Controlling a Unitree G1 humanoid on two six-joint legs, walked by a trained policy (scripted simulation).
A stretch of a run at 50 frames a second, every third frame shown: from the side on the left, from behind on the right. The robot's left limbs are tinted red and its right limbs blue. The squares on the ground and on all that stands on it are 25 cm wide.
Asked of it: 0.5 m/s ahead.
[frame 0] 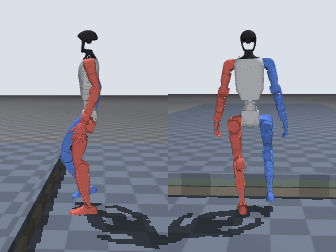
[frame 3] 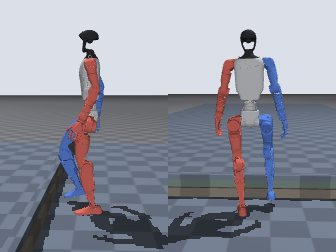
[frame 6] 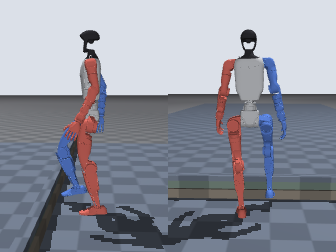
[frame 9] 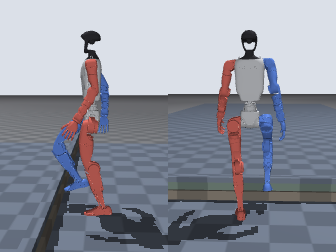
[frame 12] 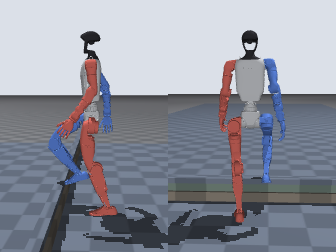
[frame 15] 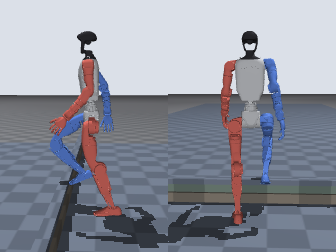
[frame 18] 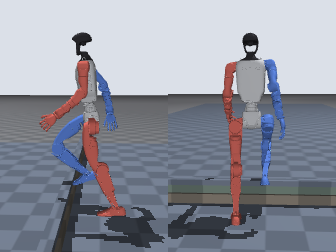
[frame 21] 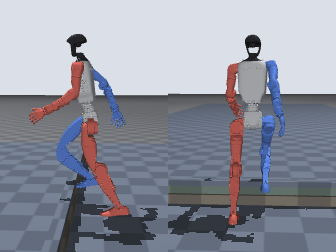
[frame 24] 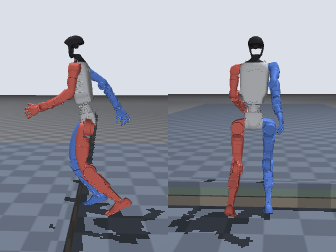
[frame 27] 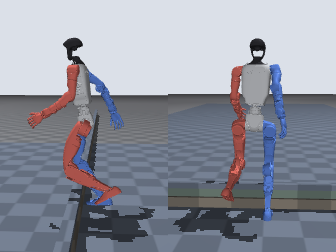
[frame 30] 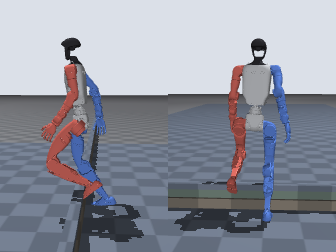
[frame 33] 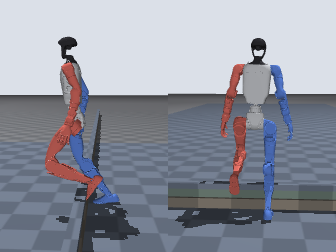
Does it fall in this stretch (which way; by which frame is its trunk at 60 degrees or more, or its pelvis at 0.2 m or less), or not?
no
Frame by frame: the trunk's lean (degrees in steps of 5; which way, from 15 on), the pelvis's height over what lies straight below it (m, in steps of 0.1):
0: 0, 0.8
3: 0, 0.8
6: 0, 0.8
9: 0, 0.8
12: 0, 0.8
15: 5, 0.8
18: 5, 0.8
21: 10, 0.8
24: 10, 0.8
27: 10, 0.7
30: 5, 0.6
33: 5, 0.7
